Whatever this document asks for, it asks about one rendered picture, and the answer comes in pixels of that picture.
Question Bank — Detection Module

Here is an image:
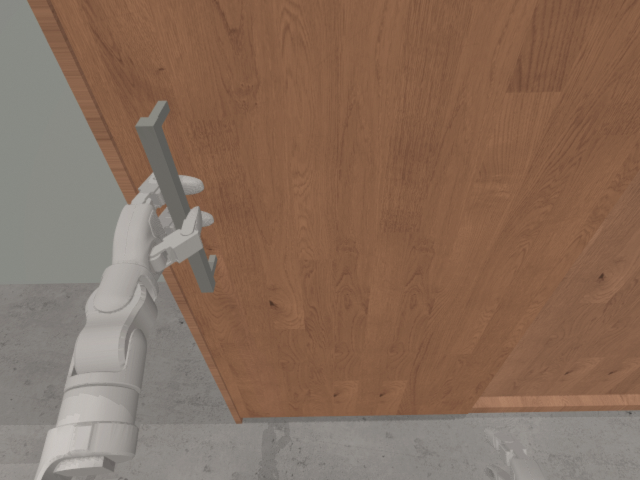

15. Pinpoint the left robot hand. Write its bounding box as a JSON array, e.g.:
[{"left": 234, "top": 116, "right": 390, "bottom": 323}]
[{"left": 112, "top": 173, "right": 214, "bottom": 282}]

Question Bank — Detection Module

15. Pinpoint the robot left forearm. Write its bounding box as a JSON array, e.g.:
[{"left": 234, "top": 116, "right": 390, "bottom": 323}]
[{"left": 34, "top": 263, "right": 159, "bottom": 480}]

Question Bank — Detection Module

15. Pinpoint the wardrobe door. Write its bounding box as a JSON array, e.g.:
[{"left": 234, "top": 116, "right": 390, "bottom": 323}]
[
  {"left": 51, "top": 0, "right": 640, "bottom": 418},
  {"left": 480, "top": 170, "right": 640, "bottom": 397}
]

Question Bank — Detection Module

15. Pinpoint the right robot hand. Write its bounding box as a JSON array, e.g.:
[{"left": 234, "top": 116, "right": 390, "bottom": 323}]
[{"left": 482, "top": 427, "right": 547, "bottom": 480}]

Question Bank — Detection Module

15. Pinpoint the handle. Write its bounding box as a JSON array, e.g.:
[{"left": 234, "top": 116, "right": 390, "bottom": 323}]
[{"left": 135, "top": 101, "right": 217, "bottom": 293}]

